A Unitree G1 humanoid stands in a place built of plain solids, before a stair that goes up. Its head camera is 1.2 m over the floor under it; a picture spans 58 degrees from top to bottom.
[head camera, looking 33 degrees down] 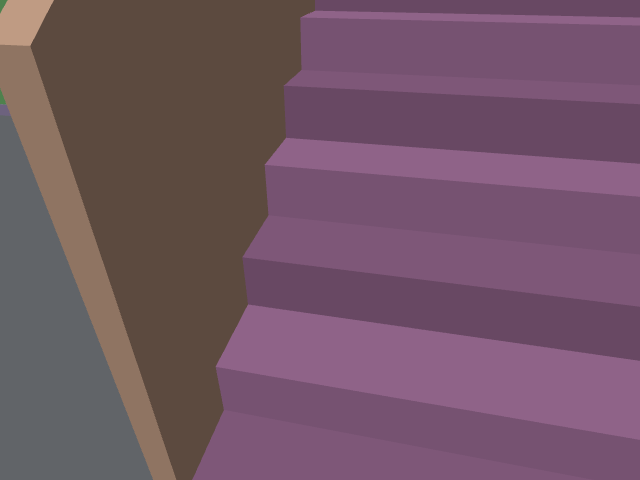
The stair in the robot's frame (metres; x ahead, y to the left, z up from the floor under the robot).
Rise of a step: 0.17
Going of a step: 0.24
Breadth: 1.20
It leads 12 degrees to the right of straight ahead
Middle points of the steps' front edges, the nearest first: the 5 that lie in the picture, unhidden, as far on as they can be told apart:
0.61 -0.33 0.34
0.84 -0.37 0.52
1.08 -0.42 0.69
1.31 -0.47 0.86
1.54 -0.52 1.03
